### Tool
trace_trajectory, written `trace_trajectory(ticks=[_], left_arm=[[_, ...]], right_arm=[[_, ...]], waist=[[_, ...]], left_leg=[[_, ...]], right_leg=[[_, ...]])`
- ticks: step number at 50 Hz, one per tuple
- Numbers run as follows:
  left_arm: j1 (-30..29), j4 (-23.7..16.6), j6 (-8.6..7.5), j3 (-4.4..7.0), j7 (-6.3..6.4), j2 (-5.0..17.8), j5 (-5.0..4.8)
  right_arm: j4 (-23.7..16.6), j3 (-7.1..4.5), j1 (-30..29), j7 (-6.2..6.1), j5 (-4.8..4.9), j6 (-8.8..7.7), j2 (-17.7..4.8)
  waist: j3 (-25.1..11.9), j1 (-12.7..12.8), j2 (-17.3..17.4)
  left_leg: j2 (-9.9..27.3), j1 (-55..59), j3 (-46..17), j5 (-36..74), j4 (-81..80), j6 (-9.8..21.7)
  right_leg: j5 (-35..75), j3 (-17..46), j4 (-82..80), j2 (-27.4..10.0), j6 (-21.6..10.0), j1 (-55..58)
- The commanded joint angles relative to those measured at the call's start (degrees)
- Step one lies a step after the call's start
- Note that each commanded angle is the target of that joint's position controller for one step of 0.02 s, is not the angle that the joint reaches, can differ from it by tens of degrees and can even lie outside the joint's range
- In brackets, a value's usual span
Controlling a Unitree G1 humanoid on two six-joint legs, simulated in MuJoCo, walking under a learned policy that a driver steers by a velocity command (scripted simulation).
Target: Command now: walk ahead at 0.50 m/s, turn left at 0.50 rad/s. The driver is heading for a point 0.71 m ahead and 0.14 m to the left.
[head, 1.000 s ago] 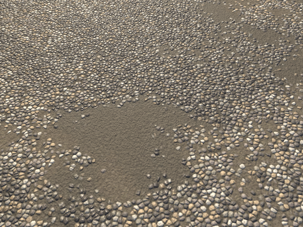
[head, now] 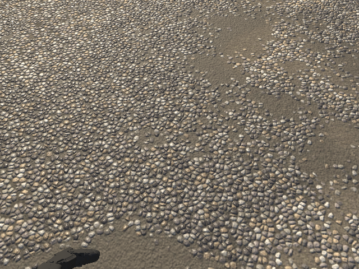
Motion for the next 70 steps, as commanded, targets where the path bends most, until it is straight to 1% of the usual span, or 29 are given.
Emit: trace_trajectory(ticks=[1,3,4,5,6,7,8,9,15,22,26,28,30,31,32,33,35,38,49,53,57,58,59,60,61,63,64,65,70], left_arm=[[-1.70,-4.85,-1.57,1.41,0.51,5.82,-0.41],[8.26,-2.13,-2.50,2.42,1.61,8.11,-0.20],[15.76,-1.49,-3.11,3.48,2.66,12.04,0.95],[19.63,-1.87,-2.52,4.42,3.46,16.37,2.06],[18.49,-1.14,-1.48,4.99,3.21,16.21,1.06],[15.21,-2.06,-1.16,3.78,2.83,10.15,0.60],[12.95,-2.03,-1.31,2.89,2.48,6.66,0.23],[11.99,-1.81,-1.54,2.54,2.37,5.63,0.39],[16.44,1.28,-3.69,3.30,1.85,6.96,-0.85],[20.12,3.88,-3.26,3.93,1.71,8.21,-0.70],[23.19,5.66,-2.22,4.48,2.22,10.06,-0.57],[24.29,6.61,-1.41,4.63,2.53,11.38,-0.47],[24.59,7.20,-0.52,4.50,2.66,12.36,-0.72],[24.33,6.01,-0.53,3.86,2.54,10.90,-0.75],[26.86,1.74,-0.83,1.97,1.21,3.41,-1.21],[21.70,1.35,-0.81,3.31,1.38,8.74,-0.51],[16.65,0.40,-1.56,2.76,1.14,7.32,-1.53],[21.68,3.41,0.62,2.71,0.63,6.43,0.25],[7.20,1.47,1.48,2.80,-0.83,4.25,-0.56],[1.71,-0.45,0.72,1.53,-1.14,1.84,0.43],[15.67,4.38,-0.66,2.26,0.19,4.33,0.75],[22.11,6.53,-1.57,2.63,0.69,5.32,1.44],[28.82,8.20,-1.90,3.66,1.41,10.04,2.42],[28.13,8.80,-1.55,4.56,1.51,14.14,0.88],[27.32,7.77,-1.14,4.47,1.34,11.55,-2.44],[15.37,6.40,-0.53,2.36,1.79,4.92,-2.32],[13.33,6.45,-0.49,1.56,2.04,2.96,-2.32],[12.62,6.95,-0.36,1.17,2.28,2.45,-2.11],[12.27,8.82,-0.66,1.31,1.83,4.74,-0.61]], right_arm=[[-4.10,-2.59,-0.77,-0.71,-0.46,-0.35,-10.57],[-5.07,-2.71,-3.38,-0.33,-0.03,-0.73,-11.03],[-6.29,-1.99,-3.38,0.19,0.76,-1.27,-8.39],[-8.10,-0.78,-0.12,0.07,2.29,-1.32,-3.16],[-8.34,-1.30,2.86,-0.35,0.82,-0.48,-7.11],[-6.89,-1.59,0.21,-0.33,-0.36,0.36,-8.59],[-7.13,-1.41,-3.28,0.40,-0.71,0.53,-7.68],[-7.37,-1.32,-4.53,0.98,-0.86,0.88,-6.70],[-10.34,-1.00,-10.84,3.10,-1.71,2.92,-5.68],[-14.81,0.51,-23.48,4.44,-1.46,2.64,-3.86],[-17.15,0.76,-28.18,4.74,-1.81,2.50,-4.34],[-17.21,0.49,-26.80,4.19,-2.23,2.44,-4.80],[-13.61,-0.57,-14.75,3.12,-2.89,1.54,-6.13],[-10.58,-1.75,-4.93,2.19,-3.57,1.05,-9.04],[-10.89,-3.15,-3.74,1.25,-3.06,0.87,-15.96],[-11.55,-3.43,-0.67,0.58,-0.89,1.50,-16.06],[-9.63,-1.98,-6.49,-0.17,-0.51,1.24,-11.12],[-8.94,-0.12,-10.95,0.20,-0.10,-0.26,-6.49],[-3.22,0.17,-3.63,-0.15,-0.45,-2.69,-6.92],[-0.08,1.09,-0.36,-1.17,-0.29,-2.41,-5.85],[1.74,0.88,-2.09,-2.14,-0.43,-1.99,-8.79],[1.62,0.86,-3.75,-2.07,0.37,-1.89,-9.34],[-0.63,1.59,-4.02,-2.03,1.21,-2.38,-7.36],[0.30,2.93,7.71,-1.30,3.30,-1.94,-0.58],[2.02,1.62,3.16,-1.82,1.69,-0.74,-5.85],[0.44,1.83,-3.65,-1.59,0.12,-0.40,-5.10],[0.73,1.73,-4.53,-1.45,-0.75,0.45,-4.88],[1.59,1.89,-2.40,-1.18,-1.45,1.56,-3.90],[3.52,2.45,-2.38,-1.44,-0.89,3.66,-1.25]], waist=[[-1.51,3.52,7.12],[-5.78,8.62,4.83],[-12.35,11.64,-0.81],[-17.56,11.08,-10.59],[-17.69,8.20,-12.67],[-10.10,7.49,-3.64],[-4.90,7.38,-0.33],[-2.87,6.48,-1.86],[-2.00,5.51,-3.61],[1.49,7.99,-3.18],[2.70,9.29,-3.26],[1.06,8.36,-4.03],[-6.07,2.70,-2.82],[-12.30,-1.35,1.01],[-19.07,1.51,16.32],[-22.38,-2.02,9.19],[-7.67,1.85,4.38],[-4.12,7.50,4.90],[3.16,4.09,4.68],[4.67,2.65,4.18],[-3.16,8.56,7.88],[-6.18,12.43,6.54],[-13.38,14.28,0.91],[-24.94,7.69,-11.10],[-26.08,10.30,0.88],[-8.36,6.50,1.15],[-4.61,5.20,0.83],[-4.10,3.71,-0.29],[-5.89,2.84,-3.36]], left_leg=[[14.51,-2.56,-12.68,27.34,2.58,4.93],[10.97,-6.63,-11.48,29.75,12.99,2.59],[7.74,-11.88,-7.28,21.75,25.99,0.98],[0.48,-27.05,1.25,-9.21,40.48,-0.82],[2.02,-34.14,4.42,-16.28,48.45,-0.50],[5.69,-35.46,3.80,-11.29,51.62,-0.47],[7.11,-34.59,4.37,-7.17,50.25,-0.99],[8.54,-33.20,4.94,-5.14,48.46,-1.51],[10.52,-36.62,6.50,2.28,47.17,-3.41],[11.24,-36.02,10.90,13.75,29.40,-3.29],[9.80,-32.63,15.29,8.22,21.05,-0.43],[6.50,-27.02,17.49,1.99,18.26,1.77],[1.87,-11.20,17.76,1.99,12.21,4.58],[6.83,4.65,10.19,0.52,10.53,6.69],[26.65,24.06,-19.68,-0.95,7.68,13.66],[30.37,22.85,-31.99,4.71,0.62,15.58],[25.11,8.45,-13.42,19.34,0.21,12.31],[18.74,-4.05,-2.70,25.38,-4.12,8.23],[17.81,1.99,10.46,26.09,-11.38,3.66],[17.73,5.09,14.65,45.49,-6.89,2.31],[17.56,8.43,14.13,66.41,11.58,0.25],[15.71,4.39,15.31,57.75,21.51,-0.43],[11.88,-7.24,16.86,31.09,38.25,-1.55],[2.08,-22.63,12.65,-23.15,58.00,-3.17],[3.39,-21.69,3.68,-17.50,58.96,-3.05],[7.87,-24.91,5.60,-11.65,51.66,-3.33],[9.07,-22.71,6.11,-9.71,47.77,-3.94],[9.19,-17.48,7.23,-7.54,44.92,-4.67],[8.88,-11.39,9.74,-3.66,30.74,-6.04]], right_leg=[[-3.07,-0.88,-5.24,2.95,-1.16,8.57],[-3.65,-0.66,-11.43,3.55,-3.30,24.39],[-10.87,8.21,-13.35,-6.24,-6.16,36.18],[-16.78,27.85,-16.91,-20.91,-10.37,49.32],[-21.34,41.28,-19.16,-24.53,-14.42,46.52],[-23.50,34.11,-19.86,-21.49,-13.64,39.69],[-18.44,25.01,-21.38,-17.78,-12.41,33.38],[-12.57,18.39,-22.96,-15.08,-10.87,29.76],[6.81,3.65,-26.08,-12.88,-11.33,28.70],[9.98,-7.61,-26.91,-11.60,-10.17,29.92],[15.97,-10.99,-23.87,-13.36,-8.85,34.86],[32.72,-13.25,-16.92,-13.66,-8.10,36.92],[41.73,-15.75,0.62,-12.67,-7.17,34.72],[27.84,-16.20,14.80,-11.14,-5.94,23.84],[-21.66,-15.81,35.25,-2.28,-2.67,-1.17],[-25.26,-5.00,43.03,1.09,-2.50,-6.08],[-15.54,-2.69,38.44,-3.59,-3.48,-7.11],[-13.54,-2.60,29.93,-5.23,-3.00,3.27],[4.83,-0.92,11.99,-1.41,-3.59,-7.77],[4.78,-7.39,0.77,0.95,-4.92,-2.77],[0.38,-8.73,-5.85,6.79,-8.76,13.74],[10.92,-6.83,-12.93,4.86,-10.16,23.54],[38.18,3.45,-7.78,-7.47,-13.56,39.22],[71.26,23.41,-2.64,-24.99,-25.99,56.25],[65.01,20.41,-5.81,-21.47,-25.25,49.75],[43.53,11.21,-14.82,-15.79,-20.05,33.00],[40.02,7.95,-17.39,-13.26,-17.78,27.06],[38.19,4.78,-19.03,-11.29,-16.38,21.54],[26.56,-0.04,-20.62,-8.14,-14.72,16.45]])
